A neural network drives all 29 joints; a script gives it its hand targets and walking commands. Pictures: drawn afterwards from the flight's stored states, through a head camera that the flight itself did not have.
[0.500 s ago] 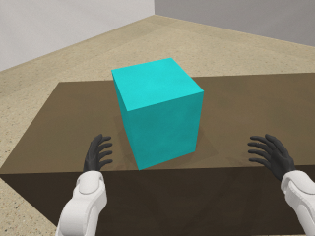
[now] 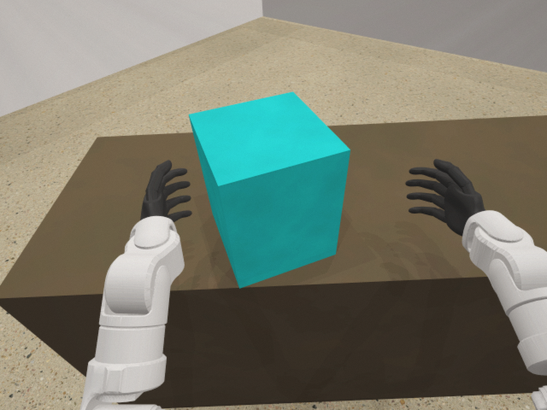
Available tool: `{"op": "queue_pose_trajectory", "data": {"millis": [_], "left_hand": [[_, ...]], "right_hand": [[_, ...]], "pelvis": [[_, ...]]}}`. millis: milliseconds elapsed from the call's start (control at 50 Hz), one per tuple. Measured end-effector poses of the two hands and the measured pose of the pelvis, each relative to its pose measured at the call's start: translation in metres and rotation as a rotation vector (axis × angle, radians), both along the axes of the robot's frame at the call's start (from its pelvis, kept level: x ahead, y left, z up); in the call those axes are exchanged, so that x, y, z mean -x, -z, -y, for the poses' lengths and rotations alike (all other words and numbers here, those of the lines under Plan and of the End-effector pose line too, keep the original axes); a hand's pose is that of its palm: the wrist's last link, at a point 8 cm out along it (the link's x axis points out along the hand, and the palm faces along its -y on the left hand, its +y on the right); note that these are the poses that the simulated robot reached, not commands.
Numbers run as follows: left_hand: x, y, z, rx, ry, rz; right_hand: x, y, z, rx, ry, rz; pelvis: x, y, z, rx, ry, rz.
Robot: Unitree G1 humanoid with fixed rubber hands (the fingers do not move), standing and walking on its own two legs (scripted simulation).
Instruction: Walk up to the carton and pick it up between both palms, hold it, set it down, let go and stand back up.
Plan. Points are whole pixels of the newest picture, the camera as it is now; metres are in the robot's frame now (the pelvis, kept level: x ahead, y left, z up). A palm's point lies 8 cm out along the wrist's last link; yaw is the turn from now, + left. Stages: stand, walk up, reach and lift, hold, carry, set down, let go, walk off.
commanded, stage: reach and lift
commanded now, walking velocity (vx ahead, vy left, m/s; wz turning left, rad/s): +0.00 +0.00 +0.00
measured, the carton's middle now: (266, 188) +0.48 +0.05 +0.07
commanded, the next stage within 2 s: none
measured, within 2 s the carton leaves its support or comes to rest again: neither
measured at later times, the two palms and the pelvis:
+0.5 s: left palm (153, 184) +0.35 +0.20 +0.19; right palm (435, 160) +0.41 -0.20 +0.18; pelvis +0.01 +0.00 +0.00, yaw +0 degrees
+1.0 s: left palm (158, 143) +0.40 +0.19 +0.22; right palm (418, 117) +0.47 -0.18 +0.21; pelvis +0.01 +0.00 +0.00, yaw +0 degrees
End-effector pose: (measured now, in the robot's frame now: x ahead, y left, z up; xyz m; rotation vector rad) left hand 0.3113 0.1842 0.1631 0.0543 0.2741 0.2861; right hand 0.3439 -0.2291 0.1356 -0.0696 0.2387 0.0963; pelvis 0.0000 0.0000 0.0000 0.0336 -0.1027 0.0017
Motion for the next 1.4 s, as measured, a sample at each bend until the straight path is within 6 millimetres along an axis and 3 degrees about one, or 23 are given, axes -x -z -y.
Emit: {"op": "queue_pose_trajectory", "data": {"millis": [420, 1140, 1260, 1400], "left_hand": [[-0.032, -0.02, -0.011, 0.014, -0.053, -0.008], [-0.105, -0.067, -0.006, 0.023, -0.052, 0.015], [-0.117, -0.07, -0.007, 0.027, -0.062, 0.023], [-0.124, -0.064, -0.013, 0.046, -0.076, 0.052]], "right_hand": [[-0.057, -0.033, -0.022, -0.002, -0.035, 0.019], [-0.142, -0.087, -0.052, -0.031, -0.043, 0.029], [-0.155, -0.087, -0.055, -0.032, -0.039, 0.011], [-0.159, -0.068, -0.057, -0.022, -0.031, -0.042]], "pelvis": [[-0.006, -0.001, 0.001, 0.0, 0.005, -0.037], [-0.017, -0.001, 0.001, 0.0, 0.001, -0.184], [-0.02, 0.0, 0.001, 0.0, 0.0, -0.214], [-0.021, 0.0, 0.001, 0.001, 0.0, -0.226]]}}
